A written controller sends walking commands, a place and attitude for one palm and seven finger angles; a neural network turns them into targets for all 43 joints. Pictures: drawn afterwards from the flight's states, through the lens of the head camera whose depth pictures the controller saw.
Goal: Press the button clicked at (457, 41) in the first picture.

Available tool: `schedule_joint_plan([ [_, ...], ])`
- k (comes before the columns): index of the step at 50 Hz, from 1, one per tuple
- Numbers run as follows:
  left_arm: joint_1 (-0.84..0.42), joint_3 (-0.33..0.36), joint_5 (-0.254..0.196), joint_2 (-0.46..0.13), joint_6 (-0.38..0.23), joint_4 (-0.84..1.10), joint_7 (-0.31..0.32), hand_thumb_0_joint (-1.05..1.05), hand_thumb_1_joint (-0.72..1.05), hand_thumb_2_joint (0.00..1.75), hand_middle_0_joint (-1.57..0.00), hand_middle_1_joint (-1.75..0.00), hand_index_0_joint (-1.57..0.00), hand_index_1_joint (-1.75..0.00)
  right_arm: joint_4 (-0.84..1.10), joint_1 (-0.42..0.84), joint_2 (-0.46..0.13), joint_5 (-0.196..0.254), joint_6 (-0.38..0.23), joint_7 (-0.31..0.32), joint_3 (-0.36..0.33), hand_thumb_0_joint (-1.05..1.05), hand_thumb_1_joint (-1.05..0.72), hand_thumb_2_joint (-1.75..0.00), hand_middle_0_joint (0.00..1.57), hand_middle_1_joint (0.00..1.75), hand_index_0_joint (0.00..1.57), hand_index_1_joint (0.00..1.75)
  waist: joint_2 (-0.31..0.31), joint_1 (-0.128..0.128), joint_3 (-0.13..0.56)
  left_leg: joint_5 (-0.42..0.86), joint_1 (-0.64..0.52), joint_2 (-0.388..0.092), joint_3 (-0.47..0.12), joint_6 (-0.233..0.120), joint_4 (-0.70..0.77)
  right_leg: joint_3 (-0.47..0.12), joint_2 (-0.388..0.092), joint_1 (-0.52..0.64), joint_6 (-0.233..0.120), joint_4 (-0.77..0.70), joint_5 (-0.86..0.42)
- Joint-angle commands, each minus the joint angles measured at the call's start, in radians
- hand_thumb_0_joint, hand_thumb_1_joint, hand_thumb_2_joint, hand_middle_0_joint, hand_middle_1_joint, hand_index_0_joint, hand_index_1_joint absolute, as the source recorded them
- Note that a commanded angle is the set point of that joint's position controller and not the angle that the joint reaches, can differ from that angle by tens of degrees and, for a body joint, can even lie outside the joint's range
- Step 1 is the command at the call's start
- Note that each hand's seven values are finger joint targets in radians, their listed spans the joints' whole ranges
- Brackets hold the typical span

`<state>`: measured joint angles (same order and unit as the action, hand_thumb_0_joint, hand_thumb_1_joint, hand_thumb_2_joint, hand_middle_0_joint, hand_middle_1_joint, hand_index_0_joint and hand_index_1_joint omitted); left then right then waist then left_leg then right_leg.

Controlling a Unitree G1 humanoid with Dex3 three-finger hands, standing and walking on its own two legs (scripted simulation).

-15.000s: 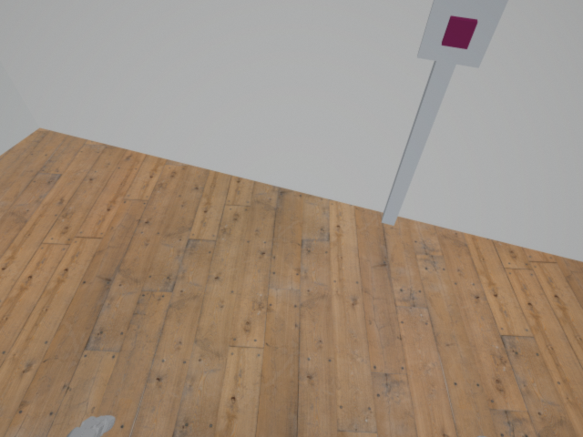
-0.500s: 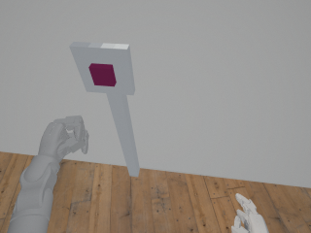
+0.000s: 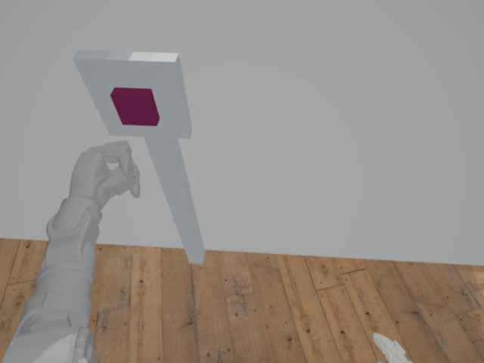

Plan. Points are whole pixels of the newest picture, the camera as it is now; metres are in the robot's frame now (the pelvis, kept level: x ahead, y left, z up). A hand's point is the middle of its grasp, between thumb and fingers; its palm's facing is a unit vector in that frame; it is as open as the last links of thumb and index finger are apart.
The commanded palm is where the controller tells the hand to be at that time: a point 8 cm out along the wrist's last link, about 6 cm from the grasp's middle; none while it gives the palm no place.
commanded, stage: aim a knuckle at the button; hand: left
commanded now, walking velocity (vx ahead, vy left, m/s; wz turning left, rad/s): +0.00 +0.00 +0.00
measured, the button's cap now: (136, 106) +0.55 +0.22 +0.12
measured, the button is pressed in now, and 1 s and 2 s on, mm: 0 0 9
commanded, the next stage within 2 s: press the button with the knuckle in 1.04 s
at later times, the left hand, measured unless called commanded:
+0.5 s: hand (149, 146) +0.47 +0.18 +0.08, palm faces -0.05 -1.00 -0.02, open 3.1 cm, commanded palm +0.44 +0.24 +0.09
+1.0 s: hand (146, 153) +0.45 +0.19 +0.08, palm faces -0.05 -1.00 -0.02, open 3.1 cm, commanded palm +0.43 +0.23 +0.09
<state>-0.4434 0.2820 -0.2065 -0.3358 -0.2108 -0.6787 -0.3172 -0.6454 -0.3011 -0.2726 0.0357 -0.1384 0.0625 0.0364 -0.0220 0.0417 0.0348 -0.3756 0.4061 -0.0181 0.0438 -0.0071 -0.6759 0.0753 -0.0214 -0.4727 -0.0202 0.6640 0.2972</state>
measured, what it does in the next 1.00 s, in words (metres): stands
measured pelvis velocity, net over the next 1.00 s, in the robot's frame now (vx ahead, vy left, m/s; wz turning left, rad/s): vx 0.00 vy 0.01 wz -0.01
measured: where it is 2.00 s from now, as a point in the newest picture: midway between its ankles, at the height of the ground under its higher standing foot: outside the picture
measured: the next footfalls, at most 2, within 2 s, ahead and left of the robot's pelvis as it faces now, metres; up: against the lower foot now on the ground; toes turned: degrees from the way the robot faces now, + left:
none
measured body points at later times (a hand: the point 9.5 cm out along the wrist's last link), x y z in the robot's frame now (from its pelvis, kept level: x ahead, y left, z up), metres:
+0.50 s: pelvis +0.00 +0.01 -0.01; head +0.08 +0.01 +0.43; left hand +0.47 +0.24 +0.09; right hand +0.01 -0.26 -0.13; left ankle -0.02 +0.11 -0.72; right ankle +0.02 -0.11 -0.72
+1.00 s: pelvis +0.00 +0.01 -0.01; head +0.07 +0.01 +0.43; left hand +0.45 +0.24 +0.09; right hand +0.07 -0.25 -0.12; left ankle -0.02 +0.11 -0.72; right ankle +0.02 -0.11 -0.72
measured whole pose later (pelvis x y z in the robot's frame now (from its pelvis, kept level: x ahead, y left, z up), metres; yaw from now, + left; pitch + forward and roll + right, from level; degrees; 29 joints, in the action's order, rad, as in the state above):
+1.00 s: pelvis +0.00 +0.01 -0.01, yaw -1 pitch +12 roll -1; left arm -0.72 0.31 -0.15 -0.38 -0.32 -1.01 -0.28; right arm -0.61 -0.33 -0.26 0.02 0.01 0.02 0.03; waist -0.02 0.09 0.07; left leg -0.42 0.56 -0.03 0.05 -0.02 -0.77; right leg 0.07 -0.01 -0.62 -0.01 0.72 0.31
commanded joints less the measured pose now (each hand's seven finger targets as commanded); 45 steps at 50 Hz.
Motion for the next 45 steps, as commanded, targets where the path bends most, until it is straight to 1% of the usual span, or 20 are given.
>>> schedule_joint_plan([
  [1, -0.462, 0.064, -0.002, -0.241, -0.094, 0.134, 0.024, 0.0, 0.9, 0.9, -1.3, -1.5, -1.3, -1.5, 0.112, -0.03, -0.138, 0.003, -0.021, 0.007, -0.049, 0.0, -0.9, -0.9, 0.2, 0.3, 0.2, 0.3, -0.001, 0.016, 0.298, 0.294, -0.035, 0.017, -0.044, -0.01, 0.074, -0.048, 0.016, 0.167, -0.005, -0.041, -0.295],
  [8, -0.621, 0.061, 0.026, -0.252, -0.143, -0.011, 0.041, 0.0, 0.9, 0.9, -1.3, -1.5, -1.3, -1.5, 0.09, -0.083, -0.143, -0.006, 0.013, -0.001, -0.052, 0.0, -0.9, -0.9, 0.2, 0.3, 0.2, 0.3, -0.001, 0.041, 0.356, 0.312, -0.022, 0.014, -0.045, -0.009, 0.045, -0.05, 0.022, 0.133, -0.004, -0.013, -0.308],
  [10, -0.656, 0.089, 0.036, -0.294, -0.156, -0.063, 0.042, 0.0, 0.9, 0.9, -1.3, -1.5, -1.3, -1.5, 0.081, -0.102, -0.15, -0.011, 0.024, -0.004, -0.054, 0.0, -0.9, -0.9, 0.2, 0.3, 0.2, 0.3, 0.001, 0.04, 0.364, 0.322, -0.005, 0.013, -0.05, -0.009, 0.036, -0.051, 0.025, 0.13, -0.007, -0.002, -0.312],
  [12, -0.678, 0.064, 0.042, -0.263, -0.168, -0.101, 0.037, 0.0, 0.9, 0.9, -1.3, -1.5, -1.3, -1.5, 0.078, -0.11, -0.145, -0.009, 0.033, -0.008, -0.055, 0.0, -0.9, -0.9, 0.2, 0.3, 0.2, 0.3, -0.042, 0.05, 0.365, 0.333, -0.012, 0.013, -0.044, -0.007, 0.027, -0.051, 0.025, 0.097, -0.006, 0.001, -0.312],
  [13, -0.718, 0.055, 0.042, -0.254, -0.174, -0.121, 0.037, 0.0, 0.9, 0.9, -1.3, -1.5, -1.3, -1.5, 0.071, -0.118, -0.146, -0.012, 0.037, -0.011, -0.054, 0.0, -0.9, -0.9, 0.2, 0.3, 0.2, 0.3, -0.032, 0.059, 0.355, 0.317, -0.003, 0.012, -0.048, -0.007, 0.024, -0.05, 0.026, 0.08, -0.005, 0.002, -0.298],
  [15, -0.728, 0.101, 0.049, -0.309, -0.181, -0.193, 0.043, 0.0, 0.9, 0.9, -1.3, -1.5, -1.3, -1.5, 0.063, -0.141, -0.159, -0.017, 0.048, -0.012, -0.059, 0.0, -0.9, -0.9, 0.2, 0.3, 0.2, 0.3, 0.032, 0.061, 0.356, 0.294, 0.043, 0.011, -0.048, -0.012, 0.015, -0.052, 0.032, 0.085, -0.004, 0.009, -0.288],
  [16, -0.772, 0.098, 0.054, -0.315, -0.188, -0.202, 0.043, 0.0, 0.9, 0.9, -1.3, -1.5, -1.3, -1.5, 0.06, -0.147, -0.159, -0.017, 0.054, -0.013, -0.057, 0.0, -0.9, -0.9, 0.2, 0.3, 0.2, 0.3, 0.019, 0.073, 0.363, 0.29, 0.051, 0.012, -0.046, -0.014, 0.014, -0.056, 0.03, 0.083, -0.001, 0.012, -0.293],
  [19, -0.76, 0.125, 0.072, -0.351, -0.2, -0.228, 0.038, 0.0, 0.9, 0.9, -1.3, -1.5, -1.3, -1.5, 0.067, -0.167, -0.16, -0.023, 0.07, -0.018, -0.06, 0.0, -0.9, -0.9, 0.2, 0.3, 0.2, 0.3, -0.032, 0.061, 0.404, 0.297, 0.059, 0.015, -0.043, -0.013, 0.001, -0.061, 0.029, 0.082, -0.004, 0.026, -0.296],
  [21, -0.714, 0.142, 0.066, -0.36, -0.209, -0.222, 0.029, 0.0, 0.9, 0.9, -1.3, -1.5, -1.3, -1.5, 0.082, -0.174, -0.16, -0.025, 0.081, -0.023, -0.062, 0.0, -0.9, -0.9, 0.2, 0.3, 0.2, 0.3, -0.025, 0.049, 0.445, 0.345, 0.047, 0.01, -0.042, -0.013, -0.009, -0.059, 0.034, 0.098, -0.005, 0.037, -0.328],
  [23, -0.738, 0.125, 0.059, -0.345, -0.212, -0.199, 0.016, 0.0, 0.9, 0.9, -1.3, -1.5, -1.3, -1.5, 0.087, -0.174, -0.159, -0.024, 0.093, -0.025, -0.065, 0.0, -0.9, -0.9, 0.2, 0.3, 0.2, 0.3, -0.023, 0.058, 0.442, 0.338, 0.052, 0.007, -0.039, -0.014, -0.01, -0.06, 0.037, 0.095, -0.001, 0.034, -0.33],
  [24, -0.722, 0.137, 0.055, -0.352, -0.214, -0.178, 0.014, 0.0, 0.9, 0.9, -1.3, -1.5, -1.3, -1.5, 0.091, -0.178, -0.159, -0.023, 0.096, -0.026, -0.069, 0.0, -0.9, -0.9, 0.2, 0.3, 0.2, 0.3, -0.05, 0.05, 0.459, 0.358, 0.035, 0.006, -0.039, -0.013, -0.01, -0.06, 0.038, 0.095, -0.004, 0.035, -0.336],
  [25, -0.684, 0.156, 0.051, -0.372, -0.214, -0.157, 0.014, 0.0, 0.9, 0.9, -1.3, -1.5, -1.3, -1.5, 0.1, -0.182, -0.163, -0.025, 0.103, -0.027, -0.071, 0.0, -0.9, -0.9, 0.2, 0.3, 0.2, 0.3, -0.032, 0.037, 0.488, 0.398, 0.024, 0.002, -0.044, -0.014, -0.013, -0.057, 0.041, 0.114, -0.006, 0.041, -0.358],
  [26, -0.671, 0.131, 0.045, -0.336, -0.206, -0.14, 0.01, 0.0, 0.9, 0.9, -1.3, -1.5, -1.3, -1.5, 0.108, -0.174, -0.157, -0.02, 0.106, -0.029, -0.071, 0.0, -0.9, -0.9, 0.2, 0.3, 0.2, 0.3, -0.057, 0.044, 0.483, 0.407, 0.014, 0.002, -0.036, -0.015, -0.013, -0.06, 0.041, 0.107, -0.003, 0.034, -0.367],
  [30, -0.691, 0.126, 0.038, -0.334, -0.195, -0.095, 0.022, 0.0, 0.9, 0.9, -1.3, -1.5, -1.3, -1.5, 0.105, -0.172, -0.157, -0.019, 0.118, -0.028, -0.072, 0.0, -0.9, -0.9, 0.2, 0.3, 0.2, 0.3, -0.044, 0.054, 0.432, 0.366, 0.024, 0.0, -0.04, -0.017, 0.0, -0.052, 0.045, 0.088, -0.004, 0.02, -0.333],
  [32, -0.642, 0.16, 0.038, -0.366, -0.189, -0.081, 0.029, 0.0, 0.9, 0.9, -1.3, -1.5, -1.3, -1.5, 0.11, -0.17, -0.157, -0.018, 0.119, -0.028, -0.075, 0.0, -0.9, -0.9, 0.2, 0.3, 0.2, 0.3, -0.046, 0.038, 0.454, 0.358, 0.027, 0.001, -0.033, -0.016, 0.003, -0.057, 0.043, 0.119, -0.004, 0.017, -0.342],
  [35, -0.682, 0.122, 0.042, -0.334, -0.189, -0.073, 0.033, 0.0, 0.9, 0.9, -1.3, -1.5, -1.3, -1.5, 0.106, -0.16, -0.151, -0.016, 0.12, -0.026, -0.071, 0.0, -0.9, -0.9, 0.2, 0.3, 0.2, 0.3, -0.045, 0.061, 0.402, 0.334, 0.027, 0.0, -0.035, -0.02, 0.004, -0.054, 0.044, 0.09, -0.004, 0.009, -0.325],
  [40, -0.668, 0.1, 0.037, -0.308, -0.192, -0.054, 0.028, 0.0, 0.9, 0.9, -1.3, -1.5, -1.3, -1.5, 0.107, -0.154, -0.149, -0.014, 0.116, -0.024, -0.07, 0.0, -0.9, -0.9, 0.2, 0.3, 0.2, 0.3, -0.087, 0.056, 0.449, 0.399, -0.036, -0.002, -0.045, -0.013, -0.003, -0.05, 0.044, 0.084, -0.007, 0.017, -0.344],
  [41, -0.668, 0.069, 0.032, -0.267, -0.185, -0.062, 0.024, 0.0, 0.9, 0.9, -1.3, -1.5, -1.3, -1.5, 0.106, -0.15, -0.144, -0.013, 0.114, -0.026, -0.066, 0.0, -0.9, -0.9, 0.2, 0.3, 0.2, 0.3, -0.076, 0.062, 0.437, 0.41, -0.038, -0.003, -0.046, -0.012, -0.005, -0.047, 0.043, 0.074, -0.005, 0.016, -0.348],
  [43, -0.678, 0.059, 0.029, -0.254, -0.171, -0.124, 0.024, 0.0, 0.9, 0.9, -1.3, -1.5, -1.3, -1.5, 0.097, -0.146, -0.149, -0.012, 0.115, -0.027, -0.065, 0.0, -0.9, -0.9, 0.2, 0.3, 0.2, 0.3, -0.015, 0.076, 0.367, 0.337, 0.014, -0.001, -0.045, -0.014, 0.002, -0.041, 0.043, 0.058, -0.003, 0.008, -0.315],
  [45, -0.692, 0.07, 0.035, -0.268, -0.172, -0.126, 0.028, 0.0, 0.9, 0.9, -1.3, -1.5, -1.3, -1.5, 0.102, -0.141, -0.151, -0.012, 0.117, -0.026, -0.065, 0.0, -0.9, -0.9, 0.2, 0.3, 0.2, 0.3, -0.022, 0.07, 0.365, 0.321, 0.018, 0.003, -0.045, -0.015, 0.001, -0.044, 0.041, 0.057, -0.006, 0.012, -0.306],
])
